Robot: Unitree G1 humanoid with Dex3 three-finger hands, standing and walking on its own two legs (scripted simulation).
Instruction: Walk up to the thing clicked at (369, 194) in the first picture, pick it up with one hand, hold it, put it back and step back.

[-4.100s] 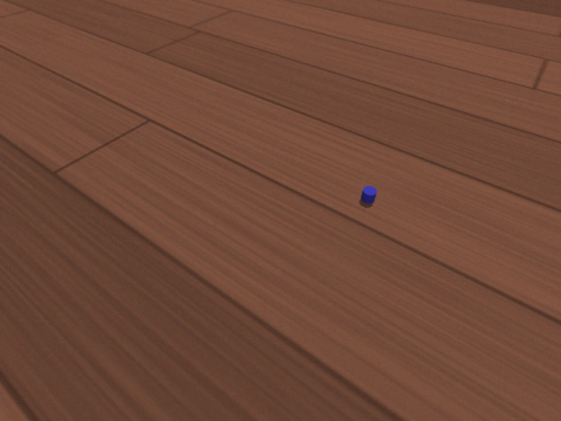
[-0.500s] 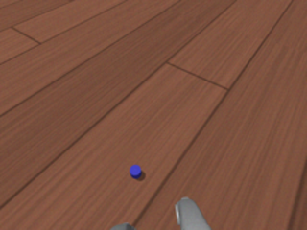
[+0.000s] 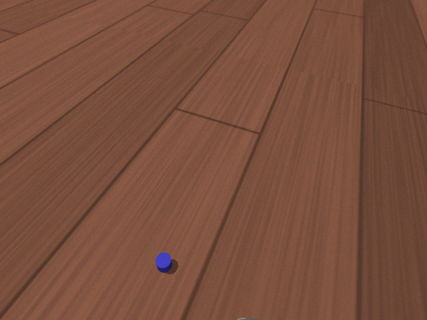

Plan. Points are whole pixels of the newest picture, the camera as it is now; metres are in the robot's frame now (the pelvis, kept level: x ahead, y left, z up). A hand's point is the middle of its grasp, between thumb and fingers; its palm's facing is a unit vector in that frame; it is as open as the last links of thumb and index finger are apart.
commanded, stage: walk up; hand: left
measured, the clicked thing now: (163, 262) +0.51 +0.17 -0.74
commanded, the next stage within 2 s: none
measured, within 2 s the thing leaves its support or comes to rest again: neither
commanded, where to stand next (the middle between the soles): +0.11 -0.05 m, yaw +0 degrees
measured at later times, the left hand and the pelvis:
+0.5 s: hand out of the picture +0.12 +0.18 -0.13, palm faces -0.08 -0.90 -0.44, open 7.3 cm; pelvis +0.05 -0.08 +0.00, yaw -5 degrees
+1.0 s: hand out of the picture +0.13 +0.15 -0.14, palm faces -0.03 -0.85 -0.53, open 7.3 cm; pelvis +0.05 -0.14 -0.02, yaw -4 degrees
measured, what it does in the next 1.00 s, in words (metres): steps to the right: right foot, then left foot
